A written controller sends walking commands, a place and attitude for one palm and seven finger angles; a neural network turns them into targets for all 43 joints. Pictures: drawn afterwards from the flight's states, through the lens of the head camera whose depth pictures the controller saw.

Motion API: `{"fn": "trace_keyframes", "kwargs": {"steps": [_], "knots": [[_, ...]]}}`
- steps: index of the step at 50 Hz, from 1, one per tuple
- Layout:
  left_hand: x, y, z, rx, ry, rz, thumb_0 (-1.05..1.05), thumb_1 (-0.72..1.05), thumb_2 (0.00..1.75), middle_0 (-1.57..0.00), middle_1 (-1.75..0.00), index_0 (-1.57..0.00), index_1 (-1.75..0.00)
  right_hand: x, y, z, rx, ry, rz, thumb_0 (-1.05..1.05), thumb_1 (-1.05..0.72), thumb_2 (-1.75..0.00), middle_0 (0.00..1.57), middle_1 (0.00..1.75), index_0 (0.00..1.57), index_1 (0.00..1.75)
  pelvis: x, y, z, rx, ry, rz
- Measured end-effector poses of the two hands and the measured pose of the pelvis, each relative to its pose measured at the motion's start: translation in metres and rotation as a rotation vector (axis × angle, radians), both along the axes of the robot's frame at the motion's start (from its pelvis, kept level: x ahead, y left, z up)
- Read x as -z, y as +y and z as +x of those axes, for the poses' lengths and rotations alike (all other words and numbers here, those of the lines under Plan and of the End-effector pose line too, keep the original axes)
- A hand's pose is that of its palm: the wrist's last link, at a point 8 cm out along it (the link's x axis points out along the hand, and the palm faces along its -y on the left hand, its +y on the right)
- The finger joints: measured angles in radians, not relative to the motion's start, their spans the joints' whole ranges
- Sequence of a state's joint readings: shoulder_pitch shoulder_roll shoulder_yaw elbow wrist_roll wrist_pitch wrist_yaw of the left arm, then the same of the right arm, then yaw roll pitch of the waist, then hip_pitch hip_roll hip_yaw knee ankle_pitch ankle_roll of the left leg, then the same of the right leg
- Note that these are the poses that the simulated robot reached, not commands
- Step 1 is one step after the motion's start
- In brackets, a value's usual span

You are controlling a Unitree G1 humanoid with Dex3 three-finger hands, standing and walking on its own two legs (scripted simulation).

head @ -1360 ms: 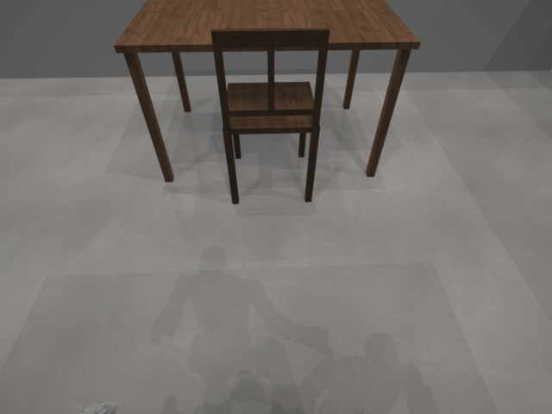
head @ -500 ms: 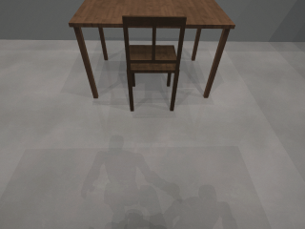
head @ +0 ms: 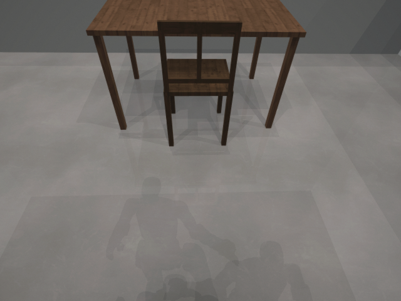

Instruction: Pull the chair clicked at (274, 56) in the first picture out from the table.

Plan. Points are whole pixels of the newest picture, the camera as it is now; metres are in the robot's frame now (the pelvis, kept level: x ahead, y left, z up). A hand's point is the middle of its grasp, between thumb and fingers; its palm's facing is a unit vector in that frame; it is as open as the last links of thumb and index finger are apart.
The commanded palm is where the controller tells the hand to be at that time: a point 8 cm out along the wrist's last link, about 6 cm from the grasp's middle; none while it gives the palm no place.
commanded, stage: look at it before walking up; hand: left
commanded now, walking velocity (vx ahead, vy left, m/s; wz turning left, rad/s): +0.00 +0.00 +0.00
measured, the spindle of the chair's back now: (199, 57) +1.26 +0.08 -0.12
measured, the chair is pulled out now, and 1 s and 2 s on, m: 0.00 0.00 0.00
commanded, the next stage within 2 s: walk to a spot facing it in 0.08 s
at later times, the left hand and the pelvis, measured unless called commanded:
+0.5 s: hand out of the picture +0.06 +0.21 -0.18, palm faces -0.13 -0.96 -0.26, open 7.4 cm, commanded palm none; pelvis +0.00 -0.01 -0.01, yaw -9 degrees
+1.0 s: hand out of the picture +0.13 +0.16 -0.18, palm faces -0.27 -0.95 -0.19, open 7.4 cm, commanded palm none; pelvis +0.14 -0.03 -0.01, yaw -23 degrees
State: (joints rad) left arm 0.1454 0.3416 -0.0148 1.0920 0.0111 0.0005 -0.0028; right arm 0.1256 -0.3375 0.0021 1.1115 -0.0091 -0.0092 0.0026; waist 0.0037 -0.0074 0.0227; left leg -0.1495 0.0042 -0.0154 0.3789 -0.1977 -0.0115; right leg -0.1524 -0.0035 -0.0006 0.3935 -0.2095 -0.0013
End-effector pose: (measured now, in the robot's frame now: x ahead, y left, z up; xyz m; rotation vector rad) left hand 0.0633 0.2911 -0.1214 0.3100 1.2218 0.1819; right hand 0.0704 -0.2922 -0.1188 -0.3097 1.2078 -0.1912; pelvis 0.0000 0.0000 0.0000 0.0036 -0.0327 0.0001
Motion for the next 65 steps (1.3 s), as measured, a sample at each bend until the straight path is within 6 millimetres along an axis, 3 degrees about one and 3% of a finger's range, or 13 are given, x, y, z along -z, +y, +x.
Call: {"fn": "trace_keyframes", "kwargs": {"steps": [16,24,31,34,37,42,48,52,54,56,59,62,65], "knots": [[0.005,-0.003,-0.001,0.007,0.032,-0.002,0.0,0.91,0.9,-0.2,-0.3,-0.2,-0.3,0.004,0.005,-0.005,0.031,-0.001,0.004,0.01,-0.91,-0.9,0.21,0.3,0.2,0.3,0.002,0.001,-0.001,0.039,0.009,0.001],[0.022,-0.032,-0.006,0.066,0.106,-0.057,0.0,0.91,0.9,-0.2,-0.3,-0.2,-0.3,0.025,0.022,-0.035,0.134,0.001,0.08,0.01,-0.9,-0.9,0.21,0.3,0.2,0.3,0.013,-0.005,-0.004,0.139,0.015,0.024],[0.028,-0.07,-0.003,0.095,0.095,-0.063,0.0,0.91,0.9,-0.2,-0.3,-0.2,-0.3,0.053,0.004,-0.056,0.221,0.04,0.134,0.01,-0.9,-0.9,0.21,0.3,0.2,0.3,0.028,-0.03,0.013,0.213,0.025,0.009],[0.022,-0.083,-0.01,0.075,0.116,-0.074,0.0,0.91,0.9,-0.2,-0.3,-0.2,-0.3,0.042,-0.002,-0.047,0.228,0.043,0.137,0.01,-0.91,-0.9,0.21,0.3,0.2,0.3,0.019,-0.037,0.025,0.23,0.025,0.006],[0.014,-0.093,-0.016,0.091,0.187,-0.092,0.0,0.91,0.9,-0.2,-0.3,-0.2,-0.3,0.026,-0.008,-0.024,0.252,-0.014,0.134,0.01,-0.91,-0.9,0.2,0.3,0.2,0.3,0.008,-0.042,0.04,0.271,0.034,0.021],[0.008,-0.099,-0.003,0.132,0.28,-0.109,0.0,0.9,0.9,-0.2,-0.3,-0.2,-0.3,0.01,-0.015,0.022,0.298,-0.119,0.121,0.01,-0.91,-0.9,0.2,0.3,0.2,0.3,0.0,-0.041,0.07,0.33,0.052,0.023],[0.016,-0.088,0.051,0.157,0.295,-0.102,0.0,0.9,0.9,-0.2,-0.3,-0.2,-0.3,0.005,-0.009,0.088,0.305,-0.168,0.106,0.01,-0.91,-0.9,0.2,0.3,0.2,0.3,0.005,-0.033,0.121,0.379,0.065,0.004],[0.036,-0.073,0.106,0.187,0.3,-0.102,0.0,0.9,0.9,-0.2,-0.3,-0.2,-0.3,0.007,0.001,0.14,0.31,-0.221,0.08,0.01,-0.91,-0.9,0.2,0.3,0.2,0.3,0.019,-0.024,0.166,0.426,0.067,-0.007],[0.048,-0.067,0.142,0.221,0.305,-0.103,0.0,0.9,0.9,-0.2,-0.3,-0.2,-0.3,0.008,0.006,0.155,0.336,-0.257,0.056,0.01,-0.91,-0.9,0.2,0.3,0.2,0.3,0.026,-0.019,0.186,0.46,0.056,-0.006],[0.051,-0.066,0.186,0.276,0.282,-0.1,0.01,0.91,0.9,-0.2,-0.3,-0.2,-0.3,0.004,0.013,0.155,0.38,-0.26,0.049,0.01,-0.91,-0.9,0.21,0.3,0.2,0.3,0.023,-0.018,0.202,0.501,0.039,-0.009],[0.045,-0.075,0.263,0.367,0.195,-0.108,0.01,0.91,0.9,-0.2,-0.3,-0.2,-0.3,-0.002,0.027,0.137,0.475,-0.213,0.046,0.01,-0.91,-0.9,0.21,0.3,0.2,0.3,0.013,-0.018,0.225,0.541,0.027,-0.02],[0.033,-0.096,0.338,0.441,0.083,-0.123,0.01,0.91,0.9,-0.19,-0.3,-0.2,-0.3,-0.003,0.042,0.109,0.583,-0.123,0.045,0.0,-0.92,-0.9,0.21,0.3,0.2,0.3,0.005,-0.021,0.248,0.576,0.027,-0.024],[0.023,-0.124,0.401,0.513,-0.002,-0.14,0.0,0.91,0.9,-0.19,-0.3,-0.19,-0.3,-0.001,0.056,0.08,0.68,-0.023,0.048,0.0,-0.93,-0.9,0.21,0.3,0.2,0.3,0.002,-0.025,0.27,0.613,0.029,-0.018]]}}
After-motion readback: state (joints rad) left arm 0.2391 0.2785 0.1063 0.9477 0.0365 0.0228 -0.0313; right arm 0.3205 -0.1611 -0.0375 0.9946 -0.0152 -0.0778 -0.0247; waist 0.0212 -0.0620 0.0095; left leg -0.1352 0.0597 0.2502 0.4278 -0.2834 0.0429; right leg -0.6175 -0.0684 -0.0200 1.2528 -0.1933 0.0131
